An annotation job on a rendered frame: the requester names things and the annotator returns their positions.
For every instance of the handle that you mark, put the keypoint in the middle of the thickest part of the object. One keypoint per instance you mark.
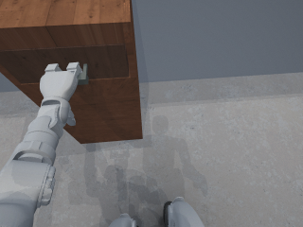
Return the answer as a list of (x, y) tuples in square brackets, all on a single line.
[(83, 78)]

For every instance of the left robot forearm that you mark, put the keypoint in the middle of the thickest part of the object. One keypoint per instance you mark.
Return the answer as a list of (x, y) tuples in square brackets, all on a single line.
[(43, 134)]

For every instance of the drawer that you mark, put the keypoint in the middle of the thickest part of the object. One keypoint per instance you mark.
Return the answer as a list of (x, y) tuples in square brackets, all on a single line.
[(105, 61)]

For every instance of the robot left hand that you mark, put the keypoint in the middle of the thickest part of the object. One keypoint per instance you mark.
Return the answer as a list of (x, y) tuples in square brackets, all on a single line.
[(63, 84)]

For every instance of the right robot thigh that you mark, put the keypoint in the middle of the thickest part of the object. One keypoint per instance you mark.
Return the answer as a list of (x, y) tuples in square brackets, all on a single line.
[(181, 214)]

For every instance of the cabinet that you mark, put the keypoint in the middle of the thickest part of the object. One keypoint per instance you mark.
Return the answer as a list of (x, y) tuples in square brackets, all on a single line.
[(105, 110)]

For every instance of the right robot shin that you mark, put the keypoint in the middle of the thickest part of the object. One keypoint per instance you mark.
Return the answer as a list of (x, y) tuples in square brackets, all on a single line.
[(177, 199)]

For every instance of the left robot upper arm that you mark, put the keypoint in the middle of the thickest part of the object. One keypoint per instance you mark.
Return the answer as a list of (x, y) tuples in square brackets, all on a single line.
[(24, 187)]

